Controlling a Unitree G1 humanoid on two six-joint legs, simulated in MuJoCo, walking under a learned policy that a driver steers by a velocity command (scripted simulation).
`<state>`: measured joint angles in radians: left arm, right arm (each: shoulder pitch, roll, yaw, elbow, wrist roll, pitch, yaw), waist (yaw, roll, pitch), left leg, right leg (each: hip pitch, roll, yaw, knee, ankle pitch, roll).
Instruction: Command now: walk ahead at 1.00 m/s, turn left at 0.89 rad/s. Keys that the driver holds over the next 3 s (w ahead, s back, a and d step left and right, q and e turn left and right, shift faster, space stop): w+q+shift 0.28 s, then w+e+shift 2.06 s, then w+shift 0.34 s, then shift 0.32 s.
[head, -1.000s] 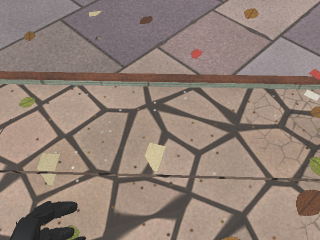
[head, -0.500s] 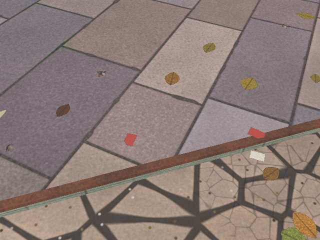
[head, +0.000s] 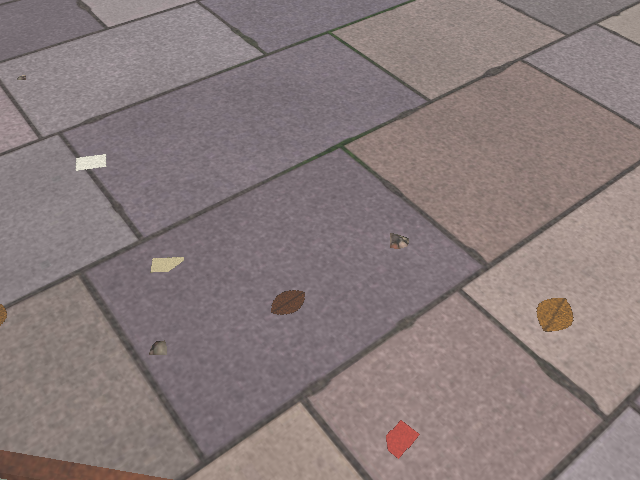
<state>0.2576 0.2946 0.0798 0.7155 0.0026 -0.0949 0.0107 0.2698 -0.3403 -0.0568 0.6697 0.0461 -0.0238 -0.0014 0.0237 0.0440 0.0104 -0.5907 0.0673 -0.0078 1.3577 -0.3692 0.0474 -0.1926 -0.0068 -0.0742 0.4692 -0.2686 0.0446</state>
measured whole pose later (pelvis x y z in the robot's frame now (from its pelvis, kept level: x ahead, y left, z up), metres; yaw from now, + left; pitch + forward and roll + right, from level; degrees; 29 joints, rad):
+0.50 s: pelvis +0.38 +0.10 +0.02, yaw +20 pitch -1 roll +0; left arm 0.10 0.28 0.01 0.64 -0.05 -0.02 -0.02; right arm 0.39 -0.25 -0.01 0.69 -0.03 -0.06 0.02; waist -0.03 -0.03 0.04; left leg -0.11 -0.05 0.11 0.40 -0.59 0.05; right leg -0.80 -0.11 0.03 1.34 -0.29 0.03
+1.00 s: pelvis +0.78 +0.15 +0.05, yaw -3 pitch +2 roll +4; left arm 0.56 0.10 -0.02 0.84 -0.03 -0.05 0.02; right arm -0.17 -0.15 0.02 0.44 0.02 -0.13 0.02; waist 0.17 0.01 0.01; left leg -0.65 -0.02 -0.13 0.63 -0.05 -0.06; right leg 0.00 0.10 0.24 0.42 -0.42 -0.13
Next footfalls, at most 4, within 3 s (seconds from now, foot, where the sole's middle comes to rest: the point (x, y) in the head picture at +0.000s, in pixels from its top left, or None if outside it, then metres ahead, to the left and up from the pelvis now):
0.20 left None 0.37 0.17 -0.74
0.70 right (291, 397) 0.67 0.09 -0.72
1.10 left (222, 254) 1.07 0.29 -0.72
1.54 right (368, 179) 1.38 -0.10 -0.72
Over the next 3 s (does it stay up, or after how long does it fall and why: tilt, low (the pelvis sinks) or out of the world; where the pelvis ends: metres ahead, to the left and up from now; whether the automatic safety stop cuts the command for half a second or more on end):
stays up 1.78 -0.99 0.03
